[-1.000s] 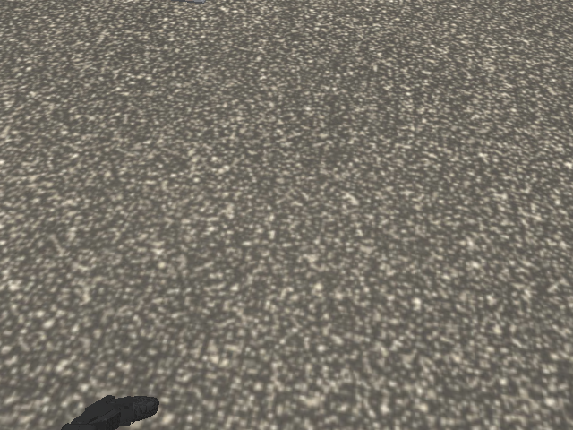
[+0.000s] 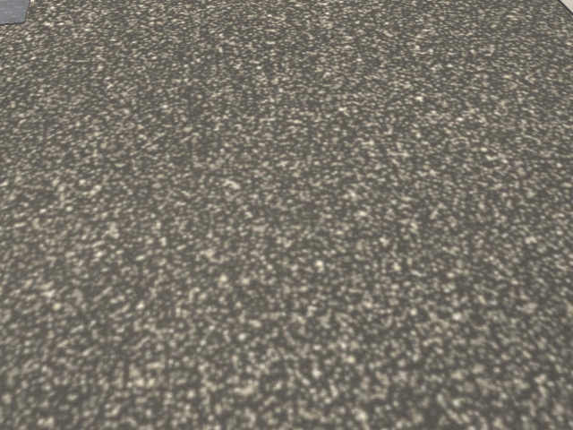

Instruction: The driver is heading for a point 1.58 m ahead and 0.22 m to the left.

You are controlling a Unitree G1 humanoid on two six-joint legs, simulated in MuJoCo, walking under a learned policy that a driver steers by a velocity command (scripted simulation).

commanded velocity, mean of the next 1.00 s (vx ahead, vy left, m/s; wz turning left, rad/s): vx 0.27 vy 0.00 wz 0.19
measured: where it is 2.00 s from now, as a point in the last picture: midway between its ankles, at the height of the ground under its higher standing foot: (259, 313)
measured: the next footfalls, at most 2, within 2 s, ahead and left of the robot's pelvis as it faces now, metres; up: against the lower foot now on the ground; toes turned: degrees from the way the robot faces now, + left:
left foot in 0.28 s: +0.01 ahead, +0.14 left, +0.00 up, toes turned +11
right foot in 0.80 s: +0.27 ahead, -0.03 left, +0.00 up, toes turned +14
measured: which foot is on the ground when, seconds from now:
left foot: up 0.00-0.26, down 0.28-0.82, up 0.84-1.00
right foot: down 0.00-0.28, up 0.30-0.78, down 0.80-1.00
